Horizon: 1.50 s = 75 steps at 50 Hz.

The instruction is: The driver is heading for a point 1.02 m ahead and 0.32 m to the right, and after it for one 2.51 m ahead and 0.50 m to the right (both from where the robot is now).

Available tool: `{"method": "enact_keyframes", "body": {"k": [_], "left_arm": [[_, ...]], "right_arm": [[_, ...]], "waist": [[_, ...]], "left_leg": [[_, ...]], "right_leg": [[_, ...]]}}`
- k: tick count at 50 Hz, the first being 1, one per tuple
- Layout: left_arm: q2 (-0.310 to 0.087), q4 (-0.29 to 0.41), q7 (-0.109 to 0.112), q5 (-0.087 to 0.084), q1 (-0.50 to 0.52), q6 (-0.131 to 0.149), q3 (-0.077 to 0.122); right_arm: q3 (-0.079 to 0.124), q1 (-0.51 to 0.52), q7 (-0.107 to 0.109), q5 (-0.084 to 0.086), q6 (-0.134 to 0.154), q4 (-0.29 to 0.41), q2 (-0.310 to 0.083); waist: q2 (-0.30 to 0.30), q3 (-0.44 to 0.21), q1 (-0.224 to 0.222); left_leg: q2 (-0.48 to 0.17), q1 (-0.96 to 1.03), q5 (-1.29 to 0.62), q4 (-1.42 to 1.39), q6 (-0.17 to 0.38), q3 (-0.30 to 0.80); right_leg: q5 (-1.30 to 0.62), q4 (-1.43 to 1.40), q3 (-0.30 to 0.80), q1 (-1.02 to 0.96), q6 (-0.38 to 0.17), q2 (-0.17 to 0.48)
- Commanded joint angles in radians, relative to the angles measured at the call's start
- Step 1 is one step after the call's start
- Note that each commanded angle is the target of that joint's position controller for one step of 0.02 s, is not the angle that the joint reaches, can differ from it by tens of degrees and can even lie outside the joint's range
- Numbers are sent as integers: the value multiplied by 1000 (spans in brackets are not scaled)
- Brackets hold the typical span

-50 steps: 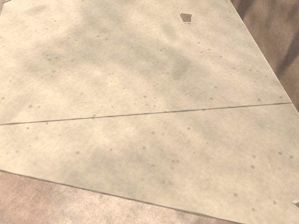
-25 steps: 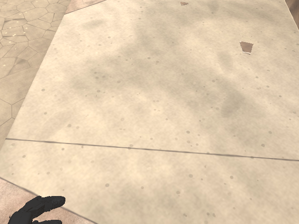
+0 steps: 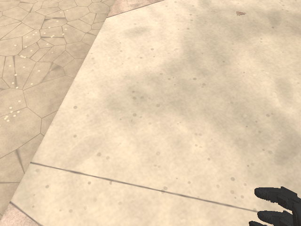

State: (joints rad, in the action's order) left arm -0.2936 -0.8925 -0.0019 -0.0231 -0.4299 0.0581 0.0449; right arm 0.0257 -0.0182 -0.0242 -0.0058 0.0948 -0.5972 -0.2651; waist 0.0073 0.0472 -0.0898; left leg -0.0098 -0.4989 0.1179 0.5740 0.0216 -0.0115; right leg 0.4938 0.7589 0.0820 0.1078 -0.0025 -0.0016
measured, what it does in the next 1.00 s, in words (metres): walks ahead, turning right: right foot, then left foot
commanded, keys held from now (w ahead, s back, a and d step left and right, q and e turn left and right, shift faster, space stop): w+e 0.16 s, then e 0.72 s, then no key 0.12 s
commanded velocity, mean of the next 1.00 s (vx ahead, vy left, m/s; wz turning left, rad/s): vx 0.19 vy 0.00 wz -0.51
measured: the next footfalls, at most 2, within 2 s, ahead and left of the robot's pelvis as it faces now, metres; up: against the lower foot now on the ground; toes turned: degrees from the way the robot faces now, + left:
right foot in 0.42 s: +0.35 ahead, -0.15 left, +0.00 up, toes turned -15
left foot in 0.90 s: +0.43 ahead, +0.02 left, +0.00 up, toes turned -35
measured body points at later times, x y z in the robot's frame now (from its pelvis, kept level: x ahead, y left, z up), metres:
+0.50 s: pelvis +0.22 -0.04 +0.00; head +0.27 -0.07 +0.44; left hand +0.48 +0.17 -0.08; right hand +0.26 -0.35 -0.12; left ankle +0.13 +0.12 -0.64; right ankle +0.31 -0.14 -0.72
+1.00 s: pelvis +0.31 -0.02 +0.02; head +0.34 -0.01 +0.46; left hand +0.61 +0.14 -0.08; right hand +0.27 -0.33 -0.07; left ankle +0.39 +0.08 -0.72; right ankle +0.26 -0.13 -0.67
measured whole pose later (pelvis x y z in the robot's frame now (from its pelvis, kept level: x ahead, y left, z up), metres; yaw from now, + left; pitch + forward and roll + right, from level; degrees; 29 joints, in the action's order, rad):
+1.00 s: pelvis +0.31 -0.02 +0.02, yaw -33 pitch +1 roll -1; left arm -0.34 -0.63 0.02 -0.01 -0.16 -0.05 0.09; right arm 0.06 -0.18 0.02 -0.03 0.01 -0.71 -0.28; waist 0.04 0.03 0.01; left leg 0.00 -0.29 0.24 0.50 0.00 0.05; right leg 0.46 0.97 0.16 0.51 0.03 -0.15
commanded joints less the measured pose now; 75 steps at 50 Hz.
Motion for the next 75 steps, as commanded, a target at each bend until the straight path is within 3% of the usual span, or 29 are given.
{"method": "enact_keyframes", "body": {"k": [1, 3, 5, 10, 13, 16, 20, 21, 22, 23, 24, 25, 26, 30, 35, 41, 44, 45, 46, 47, 48, 51, 56, 60, 62, 63, 64, 66, 75], "left_arm": [[-144, 118, 0, -33, 34, 30, 25], [-126, 137, 5, -10, 117, 23, 27], [-87, 131, 2, -12, 89, -5, 27], [-46, 183, -3, 6, 177, -36, 21], [-24, 214, -29, 15, 260, -25, 11], [-50, 255, -52, 14, 312, -30, 22], [-137, 253, -57, 23, 178, -43, 70], [-195, 230, -39, 25, 82, -44, 97], [-298, 245, -12, 21, 80, -51, 113], [-319, 307, -17, 42, 133, -42, 103], [-246, 328, -29, 30, 158, -37, 89], [-208, 323, -29, 16, 202, -32, 78], [-175, 319, -24, 4, 238, -34, 69], [-168, 332, 1, 32, 295, -49, 68], [-188, 333, 30, 17, 292, -74, 78], [-179, 337, 25, 16, 281, -95, 78], [-160, 341, 27, -1, 293, -107, 71], [-113, 340, 28, 5, 252, -107, 57], [-107, 371, 27, 0, 257, -97, 58], [-185, 353, 27, 25, 245, -83, 80], [-210, 324, 23, 17, 220, -84, 93], [-132, 283, 33, 16, 198, -108, 76], [-49, 313, 26, 14, 288, -104, 34], [-67, 279, 16, 9, 245, -100, 38], [-111, 275, 21, 24, 227, -98, 41], [-188, 281, 31, 35, 215, -102, 54], [-124, 263, 22, 42, 268, -99, 38], [-59, 263, 10, 51, 285, -84, 22], [-58, 212, 16, 39, 259, -59, 10]], "right_arm": [[67, -373, 13, 0, -11, -39, -169], [53, -258, 10, -4, -5, -46, -120], [52, -205, 7, -11, 12, -57, -96], [71, -167, 20, -8, 29, -98, -132], [80, -163, 38, -4, 10, -107, -166], [91, -194, 48, 17, -10, -126, -197], [104, -160, 56, 55, -40, -117, -217], [94, -201, 53, 44, -42, -120, -186], [61, -285, 45, -23, -41, -95, -87], [47, -361, 34, -20, -39, -82, -98], [65, -275, 28, 12, -41, -89, -181], [63, -199, 33, 25, -46, -63, -180], [63, -181, 48, 10, -54, -73, -167], [62, -198, 62, -7, -81, -77, -149], [50, -144, 63, -3, -90, -69, -119], [56, -108, 47, 8, -69, -49, -128], [70, -181, 36, 7, -56, -68, -141], [84, -206, 39, -12, -59, -64, -205], [100, -176, 39, -43, -71, -66, -282], [89, -150, 41, -52, -67, -40, -225], [74, -107, 46, -37, -65, -26, -178], [57, -84, 47, 4, -69, -30, -134], [58, -120, 45, -2, -88, -52, -140], [60, -150, 38, 19, -100, -75, -167], [46, -215, 32, 14, -81, -99, -136], [33, -236, 20, -22, -62, -89, -103], [22, -215, 21, -25, -55, -90, -67], [31, -128, 26, -24, -59, -97, -110], [34, -179, 46, -10, -78, -167, -102]], "waist": [[-185, -269, 208], [-107, -122, 153], [-125, -82, 101], [-67, 9, 74], [-62, 4, 101], [-70, -23, 113], [-70, -108, 16], [5, -166, -22], [273, -234, 53], [284, -434, 87], [98, -435, 23], [65, -314, 38], [-1, -228, 63], [71, -183, 117], [83, -196, 95], [149, -160, 67], [141, -155, 112], [9, -178, 94], [-284, -100, 54], [-252, -110, 77], [-174, -105, 60], [-122, -83, 62], [-206, -120, 107], [-213, -112, 99], [-129, -130, 106], [59, -179, 143], [170, -169, 152], [94, -110, 106], [38, -28, 110]], "left_leg": [[-374, 768, 234, -248, 202, 557], [-300, 529, 55, -305, 179, 350], [-265, 401, -15, -377, 176, 230], [-258, 338, -279, -435, 183, 15], [-212, 327, -422, -395, 149, -125], [-242, 411, -461, -331, 128, -146], [-227, 452, -606, -11, 67, -177], [-159, 378, -474, 203, 13, -197], [-51, 85, 326, 540, -61, -194], [87, -117, 650, 823, -100, 12], [34, -156, 548, 846, -81, 120], [7, -191, 457, 793, -65, 105], [-29, -185, 393, 719, -68, 105], [-20, -20, 307, 525, -82, 94], [6, 14, 211, 332, -113, 110], [38, 95, 220, 112, -89, 115], [16, 268, 71, -177, -40, 100], [-167, 370, 35, -238, 26, 242], [-335, 352, -121, -295, 182, 482], [-402, 303, -186, -292, 264, 551], [-351, 295, -209, -265, 241, 454], [-233, 332, -286, -217, 173, 275], [-190, 394, -313, -197, 177, 185], [-194, 364, -300, -162, 169, 204], [-164, 260, -178, -145, 72, 184], [-88, 185, -16, -64, 9, 101], [-51, 252, 132, -121, -44, 44], [-39, 284, 57, -110, -75, 31], [-45, 310, 14, -132, -76, 36]], "right_leg": [[2, 532, 50, 647, -13, 34], [-128, 463, 19, 599, -8, 101], [-183, 422, 21, 503, -2, 132], [-338, 229, 10, 540, 27, 135], [-518, 3, -69, 439, 24, 99], [-526, -94, -91, 407, 1, 77], [-430, -207, -153, 211, -78, -14], [-614, -280, -123, 44, -115, -33], [-1134, -210, 188, -205, -215, 201], [-1012, -292, 616, -366, -443, 396], [-829, -366, 545, -314, -407, 351], [-693, -385, 444, -213, -353, 302], [-609, -401, 377, -98, -301, 255], [-643, -437, 278, 138, -265, 174], [-444, -435, 293, 168, -240, 134], [-313, -409, 404, 151, -209, 121], [-326, -326, 406, 184, -148, 67], [-141, -177, 309, 271, -89, -1], [75, 4, 82, 471, -28, -171], [130, 250, 99, 469, 20, -119], [73, 351, 110, 462, 35, -109], [-30, 443, 90, 474, 83, -104], [-41, 69, -15, 314, 105, -29], [-237, -319, -84, 127, 70, -32], [-472, -437, 14, -65, 8, 41], [-728, -349, 131, -152, -47, 171], [-578, -348, 134, 2, -113, 183], [-369, -371, 97, 63, -73, 106], [-326, -375, 75, 134, -44, 68]]}}
Keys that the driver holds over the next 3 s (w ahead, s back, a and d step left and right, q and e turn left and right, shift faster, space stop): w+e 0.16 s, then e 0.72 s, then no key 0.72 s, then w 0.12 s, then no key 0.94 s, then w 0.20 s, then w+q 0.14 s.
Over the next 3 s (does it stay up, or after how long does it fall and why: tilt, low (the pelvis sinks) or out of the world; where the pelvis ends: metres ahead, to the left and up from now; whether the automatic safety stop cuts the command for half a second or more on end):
stays up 0.39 -0.14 0.01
